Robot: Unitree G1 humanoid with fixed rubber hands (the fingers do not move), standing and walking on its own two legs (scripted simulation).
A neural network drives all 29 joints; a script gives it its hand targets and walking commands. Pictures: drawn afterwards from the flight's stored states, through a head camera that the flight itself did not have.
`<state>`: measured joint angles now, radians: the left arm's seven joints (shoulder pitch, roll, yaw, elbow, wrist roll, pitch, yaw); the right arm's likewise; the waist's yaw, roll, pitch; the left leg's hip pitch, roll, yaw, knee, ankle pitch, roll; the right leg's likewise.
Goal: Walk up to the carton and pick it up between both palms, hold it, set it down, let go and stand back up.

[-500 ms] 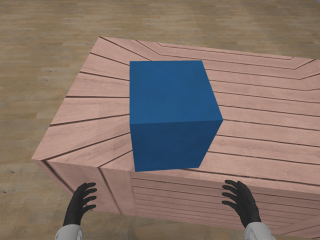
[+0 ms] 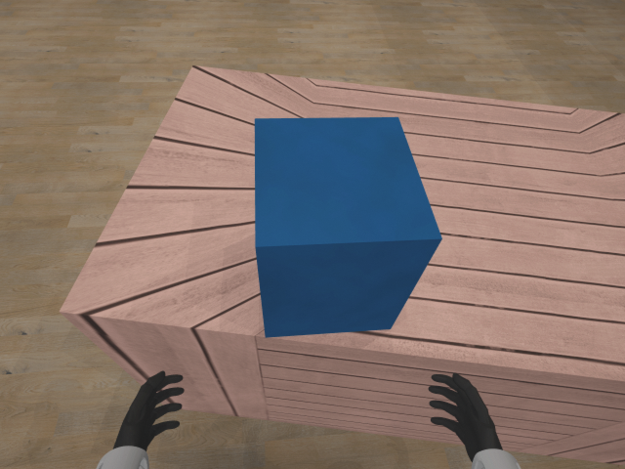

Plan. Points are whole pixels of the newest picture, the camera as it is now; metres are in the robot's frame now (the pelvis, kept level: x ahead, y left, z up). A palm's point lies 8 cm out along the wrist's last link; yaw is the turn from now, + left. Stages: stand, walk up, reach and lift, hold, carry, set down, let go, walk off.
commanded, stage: set down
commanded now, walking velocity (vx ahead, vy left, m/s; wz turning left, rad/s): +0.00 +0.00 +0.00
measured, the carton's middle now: (328, 233) +0.43 +0.01 +0.02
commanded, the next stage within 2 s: let go in 0.48 s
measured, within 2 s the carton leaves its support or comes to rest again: neither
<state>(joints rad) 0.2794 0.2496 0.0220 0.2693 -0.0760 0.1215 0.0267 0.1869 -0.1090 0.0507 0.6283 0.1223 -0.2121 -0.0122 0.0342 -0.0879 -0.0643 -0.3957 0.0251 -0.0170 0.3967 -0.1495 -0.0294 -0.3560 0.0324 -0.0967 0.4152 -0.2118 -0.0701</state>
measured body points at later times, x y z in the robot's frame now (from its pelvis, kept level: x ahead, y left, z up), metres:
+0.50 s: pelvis +0.01 +0.00 +0.00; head +0.06 +0.02 +0.45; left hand +0.16 +0.25 -0.09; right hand +0.17 -0.20 -0.10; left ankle +0.02 +0.14 -0.74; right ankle -0.01 -0.07 -0.74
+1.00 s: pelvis +0.01 +0.00 +0.00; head +0.06 +0.02 +0.45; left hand +0.16 +0.24 -0.09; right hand +0.16 -0.21 -0.11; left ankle +0.02 +0.14 -0.74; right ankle -0.01 -0.07 -0.74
